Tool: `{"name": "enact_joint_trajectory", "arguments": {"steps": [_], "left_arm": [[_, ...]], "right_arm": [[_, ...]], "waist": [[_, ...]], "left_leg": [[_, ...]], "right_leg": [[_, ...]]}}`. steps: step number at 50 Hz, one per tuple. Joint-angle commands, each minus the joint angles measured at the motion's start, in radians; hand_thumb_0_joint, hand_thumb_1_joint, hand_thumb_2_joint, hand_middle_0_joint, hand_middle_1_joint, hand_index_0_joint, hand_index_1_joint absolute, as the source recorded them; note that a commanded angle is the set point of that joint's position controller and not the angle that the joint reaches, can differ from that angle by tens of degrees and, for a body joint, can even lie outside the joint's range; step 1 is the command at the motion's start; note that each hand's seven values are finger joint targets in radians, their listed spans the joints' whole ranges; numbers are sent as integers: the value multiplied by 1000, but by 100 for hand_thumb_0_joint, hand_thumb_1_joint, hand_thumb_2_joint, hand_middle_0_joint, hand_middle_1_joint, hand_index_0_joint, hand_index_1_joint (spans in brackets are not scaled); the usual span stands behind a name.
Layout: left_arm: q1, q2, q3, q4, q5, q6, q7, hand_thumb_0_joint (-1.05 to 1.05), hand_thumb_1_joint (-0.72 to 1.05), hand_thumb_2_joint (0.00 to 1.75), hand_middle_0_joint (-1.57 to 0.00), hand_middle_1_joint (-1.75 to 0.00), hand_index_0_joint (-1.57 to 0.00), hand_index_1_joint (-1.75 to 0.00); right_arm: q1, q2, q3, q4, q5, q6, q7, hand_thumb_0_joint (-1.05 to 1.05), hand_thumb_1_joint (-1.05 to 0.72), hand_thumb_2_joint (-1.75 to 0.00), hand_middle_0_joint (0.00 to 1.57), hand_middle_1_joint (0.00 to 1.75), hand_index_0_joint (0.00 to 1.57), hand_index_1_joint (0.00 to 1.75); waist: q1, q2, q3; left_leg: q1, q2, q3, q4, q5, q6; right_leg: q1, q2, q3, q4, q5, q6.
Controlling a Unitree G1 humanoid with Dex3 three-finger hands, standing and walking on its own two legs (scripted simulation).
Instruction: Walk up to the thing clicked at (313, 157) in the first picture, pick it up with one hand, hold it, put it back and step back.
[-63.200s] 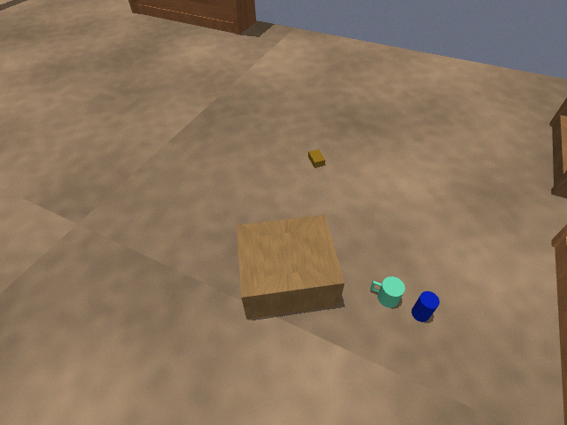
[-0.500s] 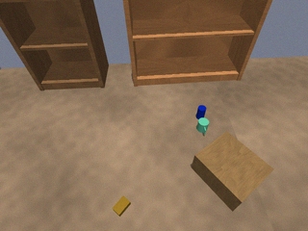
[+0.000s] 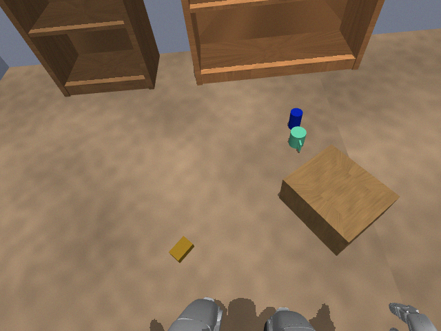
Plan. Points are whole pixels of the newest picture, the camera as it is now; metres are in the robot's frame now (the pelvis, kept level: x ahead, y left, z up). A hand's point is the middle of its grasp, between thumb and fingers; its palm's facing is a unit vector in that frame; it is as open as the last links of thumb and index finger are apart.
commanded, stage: step back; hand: left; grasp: from above
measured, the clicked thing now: (181, 249) +0.47 +0.28 -0.73
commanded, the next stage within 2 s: none
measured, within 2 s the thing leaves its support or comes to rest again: neither
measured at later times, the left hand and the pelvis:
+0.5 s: hand out of the picture -0.01 +0.31 -0.14, palm faces +0.07 -0.93 -0.36, open 7.4 cm; pelvis -0.10 +0.03 +0.02, yaw +3 degrees
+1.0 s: hand out of the picture -0.09 +0.31 -0.13, palm faces -0.01 -0.91 -0.42, open 7.4 cm; pelvis -0.23 +0.05 +0.00, yaw +1 degrees
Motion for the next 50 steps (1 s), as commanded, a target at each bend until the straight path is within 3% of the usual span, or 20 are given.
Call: {"name": "enact_joint_trajectory", "arguments": {"steps": [1, 7, 11, 12, 13, 14, 15, 16, 20, 27, 30, 33, 34, 35, 36, 37, 40, 47, 49, 50], "left_arm": [[-174, 268, 70, -147, 6, -36, 32, 0, 90, 90, -20, -30, -20, -30], [29, 238, 79, -134, -5, -24, 47, 0, 90, 90, -20, -30, -20, -30], [-20, 279, 81, -166, -19, -7, 43, 0, 90, 90, -20, -30, -20, -30], [-40, 278, 76, -175, -27, 0, 38, 0, 90, 90, -20, -30, -20, -30], [-40, 252, 64, -183, -28, 6, 35, 0, 90, 90, -20, -30, -20, -30], [-32, 205, 53, -202, -30, 5, 33, 0, 90, 90, -20, -30, -20, -30], [-87, 210, 61, -207, -32, 2, 42, 0, 90, 90, -20, -30, -20, -30], [-136, 233, 75, -204, -15, 1, 54, 0, 90, 90, -20, -30, -20, -30], [23, 202, 70, -140, -43, 9, 42, 0, 90, 90, -20, -30, -20, -30], [-15, 175, 53, -183, -28, -25, 42, 0, 90, 90, -20, -30, -20, -30], [48, 170, 54, -160, -25, -35, 38, 0, 90, 90, -20, -30, -20, -30], [120, 197, 61, -120, -3, -51, 40, 0, 90, 90, -20, -30, -20, -30], [103, 259, 78, -132, 5, -55, 41, 0, 90, 90, -20, -30, -20, -30], [63, 319, 92, -150, -8, -48, 35, 0, 90, 90, -20, -30, -20, -30], [0, 373, 96, -191, 4, -50, 38, 0, 90, 90, -20, -30, -20, -30], [-11, 329, 96, -202, -2, -51, 40, 0, 90, 90, -20, -30, -20, -30], [-36, 244, 75, -224, -14, -43, 44, 0, 90, 90, -20, -30, -20, -30], [27, 220, 71, -245, -10, -7, 46, 0, 90, 90, -20, -30, -20, -30], [-21, 245, 65, -264, -26, 10, 39, 0, 90, 90, -20, -30, -20, -30], [-10, 210, 54, -270, -27, 19, 35, 0, 90, 90, -20, -30, -20, -30]], "right_arm": [[197, -181, -39, -10, 18, -20, -16, 0, -90, -90, 20, 30, 20, 30], [94, -178, -3, -73, -10, -39, -27, 0, -90, -90, 20, 30, 20, 30], [226, -170, -12, -37, -23, -44, -22, 0, -90, -90, 20, 30, 20, 30], [268, -167, -18, -13, -26, -46, -19, 0, -90, -90, 20, 30, 20, 30], [268, -184, -29, -12, -34, -48, -17, 0, -90, -90, 20, 30, 20, 30], [227, -258, -47, -38, -50, -48, -12, 0, -90, -90, 20, 30, 20, 30], [134, -345, -61, -74, -53, -46, -5, 0, -90, -90, 20, 30, 20, 30], [121, -372, -67, -89, -49, -49, -5, 0, -90, -90, 20, 30, 20, 30], [-3, -202, -22, -129, -51, -65, -29, 0, -90, -90, 20, 30, 20, 30], [147, -193, -37, -133, -22, -63, -38, 0, -90, -90, 20, 30, 20, 30], [100, -212, -43, -156, -20, -50, -30, 0, -90, -90, 20, 30, 20, 30], [59, -191, -35, -171, 7, -38, -25, 0, -90, -90, 20, 30, 20, 30], [57, -156, -21, -180, 15, -41, -22, 0, -90, -90, 20, 30, 20, 30], [27, -135, -14, -192, 14, -40, -23, 0, -90, -90, 20, 30, 20, 30], [25, -162, -31, -182, 2, -32, -35, 0, -90, -90, 20, 30, 20, 30], [53, -191, -42, -166, 3, -32, -34, 0, -90, -90, 20, 30, 20, 30], [94, -167, -25, -140, 11, -42, -34, 0, -90, -90, 20, 30, 20, 30], [139, -139, -9, -147, -7, -72, -45, 0, -90, -90, 20, 30, 20, 30], [217, -139, -24, -117, -23, -80, -43, 0, -90, -90, 20, 30, 20, 30], [203, -168, -39, -124, -35, -85, -42, 0, -90, -90, 20, 30, 20, 30]], "waist": [[-78, -172, -189], [48, -176, -290], [-21, -263, -317], [-46, -237, -306], [-56, -150, -276], [-42, 84, -256], [-60, 249, -194], [-103, 276, -156], [28, 83, -124], [-77, 137, -209], [-58, 168, -247], [-18, 76, -301], [-27, -72, -303], [-3, -234, -233], [20, -319, -207], [2, -252, -169], [-21, -140, -194], [14, -233, -272], [-36, -232, -272], [-21, -153, -269]], "left_leg": [[21, -19, -51, 192, 73, -18], [-58, 40, -1, -153, -44, -45], [174, 79, 84, -487, 60, 7], [262, 66, 130, -600, 182, 19], [306, 103, 57, -667, 268, 31], [348, 292, -226, -728, 297, 93], [253, 430, -372, -785, 345, 211], [71, 484, -444, -823, 332, 309], [210, 275, -77, -697, 635, 129], [544, 342, -83, -555, 831, 241], [477, 313, -51, -509, 745, 194], [329, 263, -24, -407, 554, 110], [152, 190, 0, -348, 377, 57], [39, 26, 67, -208, 72, 1], [85, 29, 12, 24, -143, -22], [93, 58, -62, 102, -135, -26], [28, -32, -43, 128, -43, -20], [45, 72, 81, -451, 41, -36], [224, 73, 118, -728, 326, -16], [304, 133, -1, -709, 432, 1]], "right_leg": [[54, -198, 258, -392, -81, -127], [433, -262, 266, -269, 218, -182], [329, -257, 203, -195, 398, -132], [245, -233, 172, -180, 327, -104], [144, -189, 141, -150, 200, -58], [-33, -67, 49, -9, -12, -4], [-134, 95, -8, 187, -337, 34], [-59, 109, 130, 398, -409, 47], [-148, 153, 203, 580, -195, 9], [-145, 71, 110, 209, -250, 76], [11, 39, 25, -54, -167, 55], [246, 18, 52, -332, 198, 22], [326, -100, 247, -281, 328, -24], [251, -257, 434, -323, 356, -172], [102, -402, 572, -331, 445, -300], [62, -393, 547, -320, 446, -294], [183, -214, 245, -227, 573, -187], [436, -176, 200, -88, 582, -143], [310, -147, 172, -12, 496, -93], [177, -97, 157, 31, 306, -46]]}}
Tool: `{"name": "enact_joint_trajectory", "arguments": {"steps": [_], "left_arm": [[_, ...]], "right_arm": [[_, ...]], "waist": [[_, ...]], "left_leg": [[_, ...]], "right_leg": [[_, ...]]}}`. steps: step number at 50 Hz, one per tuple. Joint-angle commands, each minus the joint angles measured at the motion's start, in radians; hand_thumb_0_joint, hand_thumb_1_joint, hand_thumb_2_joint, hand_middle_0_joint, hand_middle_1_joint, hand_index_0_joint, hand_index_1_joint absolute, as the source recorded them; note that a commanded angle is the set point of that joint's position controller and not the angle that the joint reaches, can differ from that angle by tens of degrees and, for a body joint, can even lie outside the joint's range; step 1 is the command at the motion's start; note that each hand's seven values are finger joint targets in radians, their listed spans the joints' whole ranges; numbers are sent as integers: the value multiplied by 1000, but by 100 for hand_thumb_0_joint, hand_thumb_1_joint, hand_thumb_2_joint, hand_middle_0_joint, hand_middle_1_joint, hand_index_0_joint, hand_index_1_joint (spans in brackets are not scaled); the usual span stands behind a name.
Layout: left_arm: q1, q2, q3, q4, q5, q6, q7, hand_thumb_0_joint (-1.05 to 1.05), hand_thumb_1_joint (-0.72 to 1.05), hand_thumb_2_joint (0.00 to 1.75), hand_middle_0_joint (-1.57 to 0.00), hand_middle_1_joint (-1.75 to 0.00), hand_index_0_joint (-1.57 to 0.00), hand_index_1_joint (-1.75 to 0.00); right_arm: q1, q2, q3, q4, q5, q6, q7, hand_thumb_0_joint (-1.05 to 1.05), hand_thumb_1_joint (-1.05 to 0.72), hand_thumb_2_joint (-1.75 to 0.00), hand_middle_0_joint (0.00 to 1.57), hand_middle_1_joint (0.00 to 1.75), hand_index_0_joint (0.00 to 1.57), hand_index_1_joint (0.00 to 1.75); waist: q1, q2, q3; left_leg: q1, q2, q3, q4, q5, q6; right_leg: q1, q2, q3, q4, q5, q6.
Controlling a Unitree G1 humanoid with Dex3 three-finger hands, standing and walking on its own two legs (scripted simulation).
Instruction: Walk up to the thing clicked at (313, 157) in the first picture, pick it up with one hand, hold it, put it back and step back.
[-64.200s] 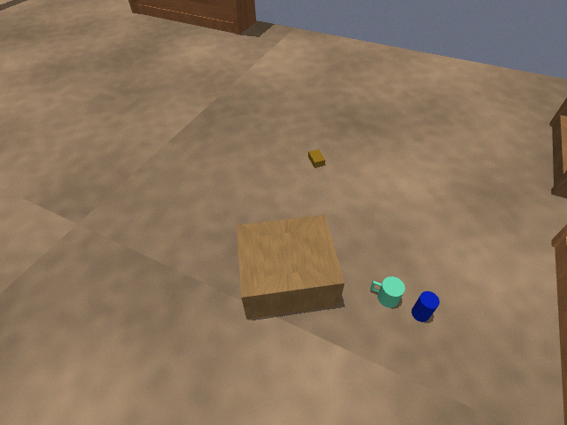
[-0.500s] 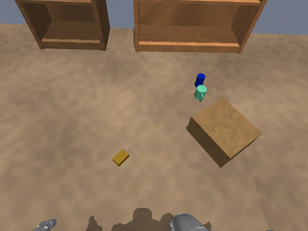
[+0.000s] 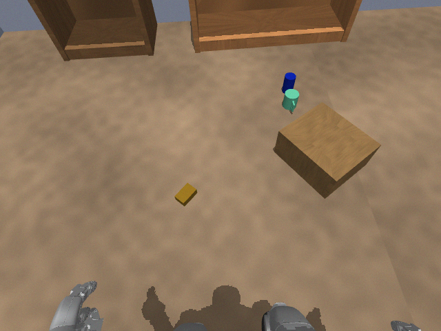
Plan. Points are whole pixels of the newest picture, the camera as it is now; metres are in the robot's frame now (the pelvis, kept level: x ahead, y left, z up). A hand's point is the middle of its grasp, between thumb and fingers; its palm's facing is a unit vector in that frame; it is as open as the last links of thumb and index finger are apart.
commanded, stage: step back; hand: left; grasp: from above
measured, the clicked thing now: (186, 194) +0.71 +0.22 -0.73
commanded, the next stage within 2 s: stand in 1.96 s
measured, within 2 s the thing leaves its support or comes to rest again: neither
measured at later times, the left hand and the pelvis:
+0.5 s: hand out of the picture -0.08 +0.24 -0.13, palm faces -0.10 -0.91 -0.40, open 7.4 cm; pelvis -0.16 -0.02 +0.01, yaw -6 degrees
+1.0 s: hand out of the picture -0.22 +0.24 -0.14, palm faces -0.05 -0.94 -0.33, open 7.4 cm; pelvis -0.31 -0.02 +0.01, yaw -2 degrees
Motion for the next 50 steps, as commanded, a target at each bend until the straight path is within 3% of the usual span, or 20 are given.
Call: {"name": "enact_joint_trajectory", "arguments": {"steps": [1, 2, 3, 6, 13, 17, 19, 20, 21, 22, 23, 26, 33, 36, 38, 39, 40, 43, 47, 50], "left_arm": [[56, 167, 45, -78, -18, 13, 4, 0, 90, 90, -20, -30, -20, -30], [-3, 198, 61, -79, -16, 14, 16, 0, 90, 90, -20, -30, -20, -30], [-32, 217, 69, -71, -5, 12, 26, 0, 90, 90, -20, -30, -20, -30], [68, 211, 70, -22, -23, 10, 7, 0, 90, 90, -20, -30, -20, -30], [52, 184, 63, -32, -3, -6, -5, 0, 90, 90, -20, -30, -20, -30], [144, 181, 59, 19, -3, -14, -9, 0, 90, 90, -20, -30, -20, -30], [223, 185, 63, 66, 4, -20, -10, 0, 90, 90, -20, -30, -20, -30], [212, 228, 77, 62, 16, -24, -11, 0, 90, 90, -20, -30, -20, -30], [199, 306, 98, 44, 25, -26, -15, 0, 90, 90, -20, -30, -20, -30], [101, 410, 116, 0, 27, -18, -14, 0, 90, 90, -20, -30, -20, -30], [6, 393, 112, -28, 16, -22, -6, 0, 90, 90, -20, -30, -20, -30], [-68, 245, 77, -42, 13, -25, -1, 0, 90, 90, -20, -30, -20, -30], [83, 218, 76, -44, 23, 5, 12, 0, 90, 90, -20, -30, -20, -30], [47, 231, 64, -55, -2, 19, 3, 0, 90, 90, -20, -30, -20, -30], [94, 156, 37, -55, -9, 20, -2, 0, 90, 90, -20, -30, -20, -30], [7, 201, 54, -66, -10, 19, 15, 0, 90, 90, -20, -30, -20, -30], [-26, 224, 56, -54, -4, 18, 17, 0, 90, 90, -20, -30, -20, -30], [59, 207, 56, 2, -20, 13, -3, 0, 90, 90, -20, -30, -20, -30], [55, 183, 44, 26, -4, -18, -26, 0, 90, 90, -20, -30, -20, -30], [69, 185, 37, 57, -2, -52, -23, 0, 90, 90, -20, -30, -20, -30]], "right_arm": [[53, -271, -90, -69, -44, -42, -11, 0, -90, -90, 20, 30, 20, 30], [20, -341, -100, -90, -35, -37, 1, 0, -90, -90, 20, 30, 20, 30], [4, -358, -105, -96, -33, -41, -1, 0, -90, -90, 20, 30, 20, 30], [-99, -226, -66, -114, -37, -48, -13, 0, -90, -90, 20, 30, 20, 30], [37, -215, -75, -111, -23, -40, -15, 0, -90, -90, 20, 30, 20, 30], [-30, -246, -80, -138, -23, -18, -7, 0, -90, -90, 20, 30, 20, 30], [-63, -245, -73, -146, -11, -3, -3, 0, -90, -90, 20, 30, 20, 30], [-55, -209, -62, -147, -5, 0, -1, 0, -90, -90, 20, 30, 20, 30], [-46, -160, -49, -164, -2, -1, -1, 0, -90, -90, 20, 30, 20, 30], [-87, -175, -63, -167, -4, 1, -23, 0, -90, -90, 20, 30, 20, 30], [-64, -220, -84, -147, 1, 1, -27, 0, -90, -90, 20, 30, 20, 30], [22, -189, -57, -84, 12, -4, -14, 0, -90, -90, 20, 30, 20, 30], [23, -140, -34, -109, -12, -40, -25, 0, -90, -90, 20, 30, 20, 30], [142, -146, -51, -55, -24, -50, -22, 0, -90, -90, 20, 30, 20, 30], [68, -287, -92, -72, -47, -42, -18, 0, -90, -90, 20, 30, 20, 30], [56, -359, -98, -99, -42, -38, -8, 0, -90, -90, 20, 30, 20, 30], [4, -343, -98, -103, -40, -46, -15, 0, -90, -90, 20, 30, 20, 30], [-63, -215, -57, -107, -45, -54, -21, 0, -90, -90, 20, 30, 20, 30], [-4, -189, -60, -81, -38, -58, 0, 0, -90, -90, 20, 30, 20, 30], [22, -223, -76, -73, -44, -46, 14, 0, -90, -90, 20, 30, 20, 30]], "waist": [[27, 104, -279], [-14, 175, -247], [-38, 214, -206], [58, 118, -179], [-30, 145, -243], [9, 203, -307], [47, 165, -322], [43, 83, -300], [43, -167, -256], [88, -321, -190], [44, -310, -110], [-25, -139, -112], [71, -245, -250], [22, -203, -326], [57, 152, -302], [-13, 200, -273], [-8, 192, -219], [54, 95, -191], [-4, 143, -179], [-30, 188, -223]], "left_leg": [[169, 283, -334, -315, 494, 107], [39, 415, -431, -326, 548, 250], [-70, 470, -519, -362, 492, 324], [27, 281, -188, -252, 640, 226], [233, 265, -157, -187, 627, 258], [163, 265, -140, -127, 530, 215], [53, 224, -103, -67, 421, 161], [-84, 167, -97, -18, 264, 112], [-294, 0, -38, 141, -39, 45], [-232, -56, -45, 382, -236, 7], [-156, 1, -115, 514, -216, 7], [-194, -100, -90, 546, -66, 10], [-220, -9, 32, 37, -114, -16], [7, 4, 61, -358, 233, 17], [243, 307, -366, -314, 490, 148], [49, 451, -456, -319, 495, 304], [-70, 475, -482, -341, 472, 330], [-24, 261, -146, -259, 558, 210], [106, 179, -141, -308, 57, 171], [141, 221, -156, -286, -38, 205]], "right_leg": [[-26, 42, 56, 206, -35, -57], [-53, 124, 85, 364, -385, -32], [-22, 117, 163, 503, -418, -26], [-94, 129, 194, 625, -264, -37], [-73, 94, 98, 305, -273, 26], [115, 37, 17, -83, -155, 0], [259, 51, -15, -298, 32, -30], [314, -6, 106, -284, 40, -55], [315, -193, 387, -321, -5, -130], [26, -387, 553, -398, 4, -306], [-149, -424, 588, -437, -21, -328], [6, -181, 179, -271, 257, -202], [414, -195, 172, -118, 467, -213], [358, -167, 143, 29, 440, -148], [-110, 42, 4, 241, -176, -48], [-58, 59, 57, 386, -413, -27], [0, 28, 131, 485, -386, -31], [-27, 100, 149, 531, -246, -43], [-16, 58, 61, 153, -210, -10], [92, 44, -12, -125, -272, -11]]}}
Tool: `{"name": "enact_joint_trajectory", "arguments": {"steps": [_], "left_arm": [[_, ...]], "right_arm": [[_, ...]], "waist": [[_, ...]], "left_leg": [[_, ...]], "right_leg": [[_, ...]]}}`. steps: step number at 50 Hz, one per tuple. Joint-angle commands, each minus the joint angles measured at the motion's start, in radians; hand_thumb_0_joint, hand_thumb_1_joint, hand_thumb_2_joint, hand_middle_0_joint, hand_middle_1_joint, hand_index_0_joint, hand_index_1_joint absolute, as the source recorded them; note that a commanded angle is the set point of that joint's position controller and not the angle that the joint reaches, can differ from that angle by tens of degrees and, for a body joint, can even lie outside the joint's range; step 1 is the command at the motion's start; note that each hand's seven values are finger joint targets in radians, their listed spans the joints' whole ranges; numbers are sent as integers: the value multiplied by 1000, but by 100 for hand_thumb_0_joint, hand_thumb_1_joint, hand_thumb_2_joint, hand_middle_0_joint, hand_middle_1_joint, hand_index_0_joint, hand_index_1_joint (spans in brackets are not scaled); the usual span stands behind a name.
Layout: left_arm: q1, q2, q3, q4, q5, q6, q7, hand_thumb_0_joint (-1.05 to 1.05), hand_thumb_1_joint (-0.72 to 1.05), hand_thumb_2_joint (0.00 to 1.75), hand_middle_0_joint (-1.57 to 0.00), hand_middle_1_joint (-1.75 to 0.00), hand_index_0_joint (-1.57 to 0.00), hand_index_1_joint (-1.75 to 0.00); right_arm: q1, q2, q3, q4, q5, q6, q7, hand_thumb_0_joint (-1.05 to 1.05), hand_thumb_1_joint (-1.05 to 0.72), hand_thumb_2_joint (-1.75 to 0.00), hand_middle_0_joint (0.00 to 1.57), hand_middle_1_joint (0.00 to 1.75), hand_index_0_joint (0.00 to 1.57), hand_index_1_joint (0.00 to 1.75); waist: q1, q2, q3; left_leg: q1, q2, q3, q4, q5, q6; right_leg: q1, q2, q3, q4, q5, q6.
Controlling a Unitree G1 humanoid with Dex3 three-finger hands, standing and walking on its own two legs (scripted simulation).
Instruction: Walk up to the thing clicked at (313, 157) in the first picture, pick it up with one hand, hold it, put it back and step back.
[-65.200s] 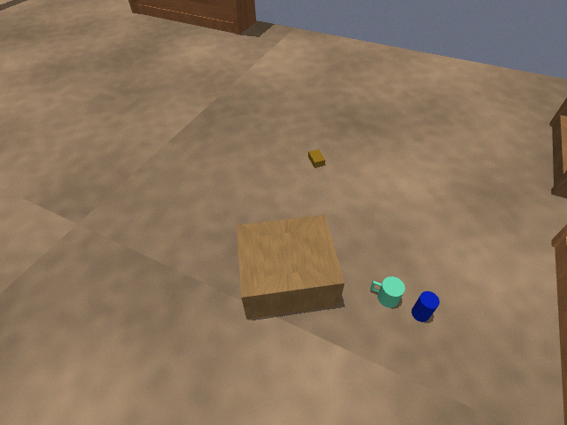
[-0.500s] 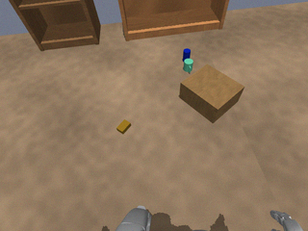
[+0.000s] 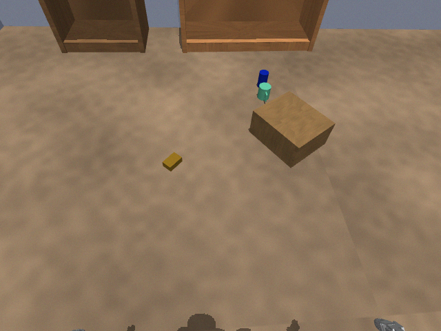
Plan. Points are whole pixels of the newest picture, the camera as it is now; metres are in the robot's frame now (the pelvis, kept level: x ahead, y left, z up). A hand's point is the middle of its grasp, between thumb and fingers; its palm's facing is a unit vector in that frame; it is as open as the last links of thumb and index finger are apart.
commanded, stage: step back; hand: left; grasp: from above
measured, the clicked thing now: (172, 161) +1.01 +0.28 -0.75
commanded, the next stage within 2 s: stand in 0.96 s
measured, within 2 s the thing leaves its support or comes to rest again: neither
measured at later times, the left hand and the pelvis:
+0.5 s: hand out of the picture +0.05 +0.29 -0.15, palm faces -0.02 -0.93 -0.37, open 7.4 cm; pelvis -0.01 +0.01 +0.00, yaw +0 degrees
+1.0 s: hand out of the picture +0.14 +0.24 -0.14, palm faces +0.03 -0.94 -0.33, open 7.4 cm; pelvis +0.02 -0.01 +0.01, yaw +1 degrees
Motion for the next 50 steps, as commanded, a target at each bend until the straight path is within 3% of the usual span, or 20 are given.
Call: {"name": "enact_joint_trajectory", "arguments": {"steps": [1, 3, 4, 5, 6, 9, 12, 15, 17, 18, 20, 24, 30, 32, 33, 34, 36, 39, 41, 50], "left_arm": [[33, 150, 38, -27, 8, -77, 17, 0, 90, 90, -20, -30, -20, -30], [105, 206, 62, 29, 25, -99, 28, 0, 90, 90, -20, -30, -20, -30], [97, 254, 71, 28, 36, -106, 30, 0, 90, 90, -20, -30, -20, -30], [18, 324, 83, -2, 32, -102, 30, 0, 90, 90, -20, -30, -20, -30], [-78, 335, 78, -24, 35, -101, 28, 0, 90, 90, -20, -30, -20, -30], [-72, 226, 54, -13, 19, -115, 24, 0, 90, 90, -20, -30, -20, -30], [9, 253, 59, 18, 19, -115, 14, 0, 90, 90, -20, -30, -20, -30], [-53, 244, 49, 0, 10, -93, 8, 0, 90, 90, -20, -30, -20, -30], [-27, 173, 20, -6, 6, -86, 7, 0, 90, 90, -20, -30, -20, -30], [-33, 120, 4, -13, -11, -85, 6, 0, 90, 90, -20, -30, -20, -30], [-60, 227, 33, -3, -2, -76, 16, 0, 90, 90, -20, -30, -20, -30], [-14, 188, 30, 23, -7, -82, 3, 0, 90, 90, -20, -30, -20, -30], [8, 168, 34, 76, -3, -90, 18, 0, 90, 90, -20, -30, -20, -30], [23, 225, 51, 86, 7, -91, 30, 0, 90, 90, -20, -30, -20, -30], [-19, 272, 51, 74, 4, -96, 30, 0, 90, 90, -20, -30, -20, -30], [-137, 300, 48, 42, 7, -93, 23, 0, 90, 90, -20, -30, -20, -30], [-221, 244, 31, 27, -1, -86, 18, 0, 90, 90, -20, -30, -20, -30], [-184, 180, 22, 52, -14, -88, 17, 0, 90, 90, -20, -30, -20, -30], [-139, 201, 25, 82, -20, -86, 15, 0, 90, 90, -20, -30, -20, -30], [-164, 158, -4, 145, -30, -82, 16, 0, 90, 90, -20, -30, -20, -30]], "right_arm": [[-9, -274, -83, -60, -3, -5, -2, 0, -90, -90, 20, 30, 20, 30], [-21, -205, -59, -65, 10, 2, -1, 0, -90, -90, 20, 30, 20, 30], [-12, -146, -42, -79, 18, -2, 2, 0, -90, -90, 20, 30, 20, 30], [-66, -188, -56, -82, 6, -1, -8, 0, -90, -90, 20, 30, 20, 30], [-68, -232, -76, -54, 9, -6, -8, 0, -90, -90, 20, 30, 20, 30], [-46, -213, -67, -22, 22, -23, 13, 0, -90, -90, 20, 30, 20, 30], [-61, -204, -58, -23, 13, -38, 19, 0, -90, -90, 20, 30, 20, 30], [22, -194, -67, 20, 14, -55, 15, 0, -90, -90, 20, 30, 20, 30], [79, -227, -88, 46, 6, -66, 1, 0, -90, -90, 20, 30, 20, 30], [95, -286, -97, 45, 3, -72, -6, 0, -90, -90, 20, 30, 20, 30], [100, -357, -116, 47, 4, -69, -4, 0, -90, -90, 20, 30, 20, 30], [49, -274, -88, 29, 6, -79, -9, 0, -90, -90, 20, 30, 20, 30], [-29, -221, -52, 17, 34, -46, -15, 0, -90, -90, 20, 30, 20, 30], [-36, -170, -35, 8, 48, -39, -18, 0, -90, -90, 20, 30, 20, 30], [-18, -136, -27, 19, 46, -32, -21, 0, -90, -90, 20, 30, 20, 30], [30, -177, -42, 58, 38, -22, -24, 0, -90, -90, 20, 30, 20, 30], [98, -190, -42, 110, 27, -30, -20, 0, -90, -90, 20, 30, 20, 30], [34, -216, -40, 128, 26, -51, -18, 0, -90, -90, 20, 30, 20, 30], [-33, -234, -30, 116, 27, -56, -18, 0, -90, -90, 20, 30, 20, 30], [-76, -213, -13, 155, 36, -59, -17, 0, -90, -90, 20, 30, 20, 30]], "waist": [[-13, 251, -145], [26, 120, -150], [18, -73, -118], [50, -56, -39], [19, -79, 47], [-4, -59, 39], [39, -106, -9], [-12, -117, -55], [-37, 17, -130], [-36, 192, -162], [-48, 162, -93], [-5, 195, -67], [34, 184, -137], [45, 50, -182], [29, -65, -168], [-6, -98, -132], [-60, -71, -87], [-10, 8, -139], [27, 16, -172], [1, 101, -210]], "left_leg": [[142, 191, -190, -119, -121, 155], [-69, 117, -115, 66, -85, 65], [-268, 10, -52, 194, -237, -3], [-229, 12, -87, 246, -299, -29], [-92, 43, -130, 324, -266, -33], [-136, 12, -93, 219, -148, -25], [-122, 10, -36, 112, -176, -31], [85, -22, 33, -116, -68, -28], [307, 66, -130, -196, 20, 9], [345, 249, -411, -278, -67, 93], [189, 352, -536, -322, -289, 222], [188, 246, -304, -255, 76, 153], [17, 135, -108, -50, 323, 63], [-118, 67, -90, 51, 131, 7], [-102, -4, -74, 127, -109, -22], [23, 6, -41, 195, -269, -34], [113, 35, -48, 24, -194, -23], [90, 118, -149, -155, 210, 20], [55, 120, -145, -99, 253, 38], [181, 128, -125, -166, 421, 1]], "right_leg": [[82, -5, -105, -483, 39, -14], [317, -51, 39, -576, 178, -57], [354, -224, 331, -604, 73, -110], [78, -380, 449, -657, -235, -219], [-147, -421, 484, -680, -335, -257], [30, -242, 209, -620, -57, -165], [125, -242, 177, -572, 80, -160], [60, -210, 69, -464, 171, -138], [-63, -139, -19, -251, 302, -79], [-181, -25, -108, -88, 116, -31], [-183, -70, -35, 44, -108, -46], [-164, -95, -55, -48, -10, -40], [201, -29, -142, -427, 331, -31], [316, -147, 25, -432, 422, -72], [193, -308, 236, -546, 257, -151], [18, -391, 290, -560, 147, -236], [-66, -305, 161, -506, 149, -173], [96, -159, -19, -355, 434, -55], [164, -139, -30, -373, 409, -49], [229, -154, -34, -421, 589, -43]]}}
